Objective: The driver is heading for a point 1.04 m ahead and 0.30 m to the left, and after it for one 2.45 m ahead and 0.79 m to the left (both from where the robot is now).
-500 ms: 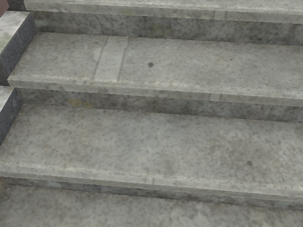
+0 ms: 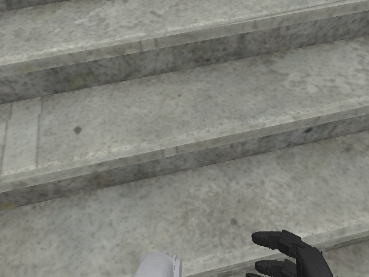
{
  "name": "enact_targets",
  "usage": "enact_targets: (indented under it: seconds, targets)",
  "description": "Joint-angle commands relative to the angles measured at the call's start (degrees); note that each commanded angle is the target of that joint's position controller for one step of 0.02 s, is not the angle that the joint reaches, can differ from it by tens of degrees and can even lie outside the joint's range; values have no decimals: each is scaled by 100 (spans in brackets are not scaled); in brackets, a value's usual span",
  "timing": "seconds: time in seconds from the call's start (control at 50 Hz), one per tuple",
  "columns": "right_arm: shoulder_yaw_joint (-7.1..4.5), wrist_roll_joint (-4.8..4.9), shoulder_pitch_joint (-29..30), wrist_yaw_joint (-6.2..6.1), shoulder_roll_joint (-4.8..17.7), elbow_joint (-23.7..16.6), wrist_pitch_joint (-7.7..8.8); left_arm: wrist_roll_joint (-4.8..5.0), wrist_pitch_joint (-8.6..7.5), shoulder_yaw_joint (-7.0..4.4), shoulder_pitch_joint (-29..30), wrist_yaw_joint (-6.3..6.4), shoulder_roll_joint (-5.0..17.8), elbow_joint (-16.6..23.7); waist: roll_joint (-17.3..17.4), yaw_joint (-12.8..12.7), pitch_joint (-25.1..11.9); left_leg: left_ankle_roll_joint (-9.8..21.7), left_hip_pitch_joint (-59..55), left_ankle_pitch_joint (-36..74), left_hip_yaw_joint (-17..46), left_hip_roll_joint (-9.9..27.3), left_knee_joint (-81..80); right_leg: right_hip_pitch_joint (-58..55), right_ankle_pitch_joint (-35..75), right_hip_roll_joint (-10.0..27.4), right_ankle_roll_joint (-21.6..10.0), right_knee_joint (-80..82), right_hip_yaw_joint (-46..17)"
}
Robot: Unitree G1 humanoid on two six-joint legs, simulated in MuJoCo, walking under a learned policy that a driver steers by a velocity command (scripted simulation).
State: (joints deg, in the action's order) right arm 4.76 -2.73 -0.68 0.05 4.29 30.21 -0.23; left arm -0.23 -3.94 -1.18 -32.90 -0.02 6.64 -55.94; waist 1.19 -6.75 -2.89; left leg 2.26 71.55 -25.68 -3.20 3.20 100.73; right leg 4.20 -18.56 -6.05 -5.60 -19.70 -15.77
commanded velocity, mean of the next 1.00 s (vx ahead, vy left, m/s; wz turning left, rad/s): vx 0.95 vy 0.00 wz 0.54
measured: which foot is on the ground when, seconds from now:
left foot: up 0.00-0.06, down 0.08-0.54, up 0.56-0.94, down 0.96-1.00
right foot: down 0.00-0.08, up 0.10-0.50, down 0.52-0.94, up 0.96-1.00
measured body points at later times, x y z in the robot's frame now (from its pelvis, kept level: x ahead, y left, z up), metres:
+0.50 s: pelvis +0.35 +0.00 +0.16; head +0.40 +0.01 +0.61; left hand +0.71 +0.07 +0.22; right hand +0.23 -0.23 +0.04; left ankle +0.18 +0.10 -0.58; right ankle +0.52 -0.13 -0.40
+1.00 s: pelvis +0.76 +0.10 +0.35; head +0.79 +0.12 +0.80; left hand +0.63 +0.31 +0.22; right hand +1.09 +0.06 +0.30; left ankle +0.83 +0.16 -0.26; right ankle +0.63 -0.14 -0.23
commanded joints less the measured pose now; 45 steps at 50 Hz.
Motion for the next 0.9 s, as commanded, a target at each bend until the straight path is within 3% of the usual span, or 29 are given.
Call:
enact_targets:
  seconds: [0.02,0.06,0.08,0.1,0.12,0.14,0.16,0.18,0.22,0.26,0.3,0.32,0.38,0.44,0.48,0.5,0.52,0.54,0.56,0.58,0.62,0.64,0.7,0.72,0.76,0.84,0.86,0.88,0.9]
  targets:
    - [-212,161,355,-85,495,-791,98,162,-136,-324,1227,191,1188,835,-859,1036,81,254,-3880,-402,-571,-176,-2138,2318,3879,1117,-926,1795,-395]
    - [-614,260,-1657,-154,1014,-34,160,220,-277,-500,1039,126,1692,808,-745,1959,-1414,462,-5744,-955,-607,-791,-2630,1134,9254,1446,-743,-528,66]
    - [-835,271,-2512,-225,1494,185,233,220,-395,-624,1430,26,1904,882,-543,2483,-1837,592,-6468,-1244,-18,-631,-3671,1124,9250,1273,-569,-2298,355]
    - [-1039,42,-3270,-287,2107,623,256,257,-492,-600,1860,-137,1475,1203,780,2638,-1835,1046,-7039,-3500,2576,13,-5487,2536,7237,485,-321,-4701,557]
    - [-1042,188,-2876,-355,2110,904,180,-127,-546,-397,2043,-324,595,1575,2315,2071,-1243,1529,-6668,-5323,6116,679,-8350,4035,1219,-472,-268,-6385,394]
    - [-869,224,-1696,-347,1391,837,130,-469,-536,-254,2309,-408,216,1949,1608,1349,-104,1596,-5627,-5143,7044,806,-8832,4794,1286,-284,-332,-7773,96]
    - [-741,255,-1330,-289,773,1045,203,-528,-509,-94,2434,-462,40,2219,604,884,268,1654,-4829,-4307,6408,707,-8575,4876,1598,9,-276,-8388,601]
    - [-677,230,-1431,-278,409,1293,274,-576,-453,28,2555,-420,-175,2409,173,705,281,1695,-4442,-3575,5845,563,-8359,5075,1267,118,-196,-9139,727]
    - [-637,114,-1736,-245,114,1868,552,-586,-230,228,2660,-256,-385,2669,-314,355,612,1474,-4223,-1778,4317,215,-8074,5806,701,442,63,-9891,864]
    - [-763,190,-1997,-120,513,2131,657,-538,-60,340,3001,-108,-368,3009,-211,348,778,1340,-4475,-828,3372,49,-8072,6470,2,791,125,-9989,863]
    - [-792,290,-1858,-135,811,1926,653,-457,-6,300,3506,-80,158,3214,-567,333,1079,1394,-3886,-529,2722,-211,-8535,5893,-8,1133,343,-8111,1134]
    - [-796,243,-1997,-117,908,1830,730,-438,15,280,3714,-71,176,3212,-349,514,755,1564,-3853,48,2690,-243,-8748,5517,52,1058,361,-8277,1556]
    - [-977,103,-2972,-229,1288,1958,853,-476,-58,337,4845,-81,-41,3639,-355,1102,635,1881,-5701,1066,3458,271,-8761,7133,-824,1197,404,-8861,1630]
    - [-1122,103,-4129,-408,1336,2248,690,-392,-167,487,6208,-196,-232,4305,-117,1712,551,1738,-7600,2581,3659,573,-9138,7901,-1667,1183,243,-7533,1491]
    - [-1091,181,-3116,-393,1118,1813,550,-16,-84,632,5584,-248,-555,4204,209,1102,9,1367,-5202,4899,2472,201,-9890,3257,-1485,788,250,-4760,2433]
    - [-1093,267,-3015,-188,1422,1686,697,178,-29,300,4113,-148,-86,3602,476,556,-1082,1287,-5141,8625,2190,176,-8669,1099,-1398,248,182,-4926,2722]
    - [-1342,406,-2367,5,2146,1532,886,176,26,-57,2040,19,465,3115,1026,-605,-2184,1058,-4969,10263,2171,275,-6806,-659,-753,451,-75,-4659,2066]
    - [-1459,636,-1803,182,2294,1227,1070,-62,-24,-418,1089,151,1325,2818,201,-1136,-2955,727,-4091,8935,2141,-258,-4830,-1730,-2254,1245,-254,-3569,327]
    - [-1320,612,-1276,316,1505,751,1201,-269,-53,-609,861,97,2051,2547,-1992,-983,-3267,450,-3199,3329,1820,-1014,-2478,-1811,-3718,2800,-558,-1549,-2732]
    - [-1260,276,-1229,276,1131,555,1153,-118,27,-584,1691,109,1757,2560,-2013,-408,-2578,412,-2409,2188,1684,-830,-712,-1119,-3874,2970,-517,-285,-3906]
    - [-1090,51,-1407,148,577,601,934,-29,-73,-322,2723,60,735,2119,-595,436,-917,496,-1883,2811,1009,-284,628,327,-3284,2850,-596,-604,-2392]
    - [-1019,-30,-1041,154,477,437,816,-60,-161,-237,2502,42,436,1684,-181,476,-385,583,-1500,2510,940,-239,1345,767,-2125,2803,-614,-660,-1635]
    - [-573,130,-665,164,-263,111,457,-247,-371,-92,1422,-96,-163,367,-222,928,379,875,-304,1576,1283,-168,2333,967,-461,2609,-29,-443,286]
    - [-542,232,-669,144,-150,146,346,-216,-403,-68,1548,-79,-178,319,-222,1069,652,825,-245,1362,1478,-109,1810,1186,-159,2555,145,-47,924]
    - [-540,243,497,-34,81,-486,160,-366,-601,-111,1726,-79,317,129,-717,1029,1251,776,384,99,832,-362,2621,1117,1780,2785,171,960,1828]
    - [-480,189,1448,-182,373,-908,1,-230,-546,-68,1106,-37,656,-216,57,1303,1486,1020,553,-332,158,-271,554,523,2802,1978,444,1568,3338]
    - [-406,207,900,-54,613,-840,-36,-68,-445,-60,1344,64,1009,-61,92,1683,1110,1030,-1720,68,-690,-248,-1325,1473,4135,1667,276,1922,4005]
    - [-498,184,455,112,993,-380,-68,308,-409,-66,1321,310,1300,394,271,1546,-41,875,-4326,580,-1288,-1102,-1851,2000,7890,1527,-27,1322,3896]
    - [-624,254,-659,89,1168,-242,-104,248,-477,-263,1033,308,2380,568,-457,2023,-938,731,-5491,557,-1431,-1285,-1866,1354,10779,1926,-208,10,3603]
Velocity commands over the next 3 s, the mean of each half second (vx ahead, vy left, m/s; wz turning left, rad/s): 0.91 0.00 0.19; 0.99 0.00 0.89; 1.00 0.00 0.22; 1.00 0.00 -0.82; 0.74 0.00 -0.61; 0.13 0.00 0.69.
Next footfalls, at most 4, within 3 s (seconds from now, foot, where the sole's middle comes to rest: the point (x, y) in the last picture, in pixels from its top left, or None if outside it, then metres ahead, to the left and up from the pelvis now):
0.08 left None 0.21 0.10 -0.62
0.52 right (277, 216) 0.58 -0.14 -0.46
0.96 left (177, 104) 0.86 0.17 -0.30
1.34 right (151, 9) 1.16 0.29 -0.14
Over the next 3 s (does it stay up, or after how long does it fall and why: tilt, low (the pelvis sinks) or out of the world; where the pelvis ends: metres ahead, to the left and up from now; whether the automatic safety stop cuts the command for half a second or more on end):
stays up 2.12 0.67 1.23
